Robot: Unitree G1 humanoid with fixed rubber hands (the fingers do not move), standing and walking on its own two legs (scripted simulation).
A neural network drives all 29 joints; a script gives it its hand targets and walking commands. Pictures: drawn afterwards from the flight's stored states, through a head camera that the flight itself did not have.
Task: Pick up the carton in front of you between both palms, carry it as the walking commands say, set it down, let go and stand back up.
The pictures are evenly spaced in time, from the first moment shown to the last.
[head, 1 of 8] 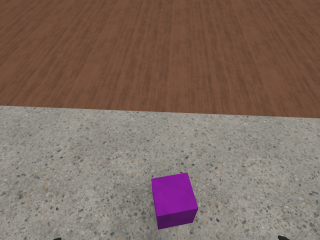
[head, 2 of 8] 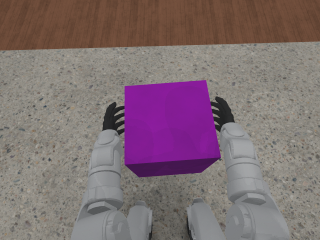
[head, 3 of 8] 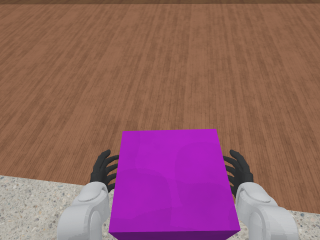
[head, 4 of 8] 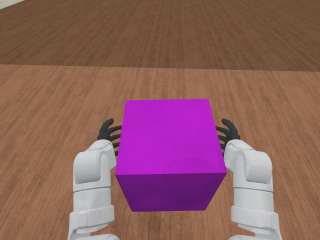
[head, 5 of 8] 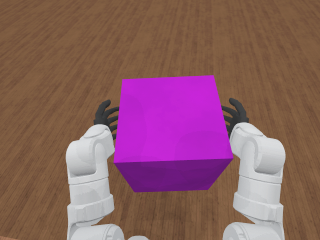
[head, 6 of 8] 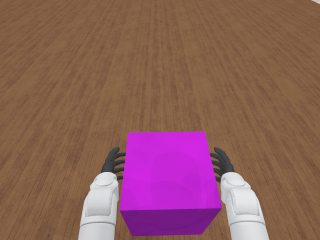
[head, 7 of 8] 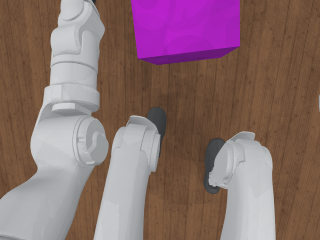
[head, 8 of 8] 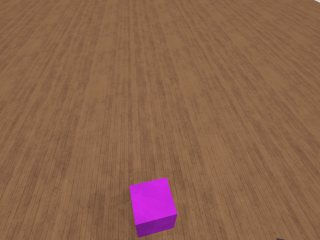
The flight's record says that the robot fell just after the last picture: no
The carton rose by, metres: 0.96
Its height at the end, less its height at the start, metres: +0.23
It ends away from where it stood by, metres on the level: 5.76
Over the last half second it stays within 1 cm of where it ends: yes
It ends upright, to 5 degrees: yes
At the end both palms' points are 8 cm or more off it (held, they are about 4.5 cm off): yes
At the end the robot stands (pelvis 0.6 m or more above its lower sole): yes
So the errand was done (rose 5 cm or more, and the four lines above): yes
